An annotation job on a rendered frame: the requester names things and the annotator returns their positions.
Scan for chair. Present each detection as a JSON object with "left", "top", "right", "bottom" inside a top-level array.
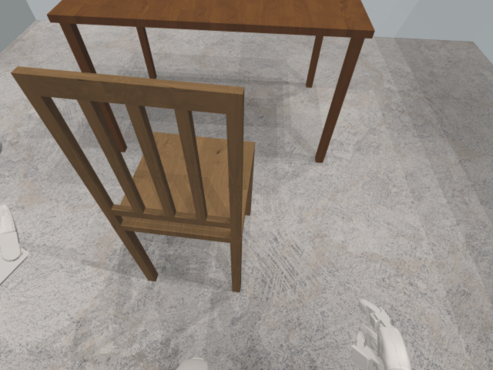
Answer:
[{"left": 11, "top": 66, "right": 255, "bottom": 292}]

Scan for robot right hand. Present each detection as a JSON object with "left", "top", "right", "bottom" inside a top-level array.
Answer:
[{"left": 352, "top": 299, "right": 412, "bottom": 370}]

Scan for robot left hand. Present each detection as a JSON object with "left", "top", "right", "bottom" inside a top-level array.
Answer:
[{"left": 0, "top": 140, "right": 29, "bottom": 285}]

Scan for table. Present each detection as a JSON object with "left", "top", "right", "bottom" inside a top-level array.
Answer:
[{"left": 47, "top": 0, "right": 375, "bottom": 163}]

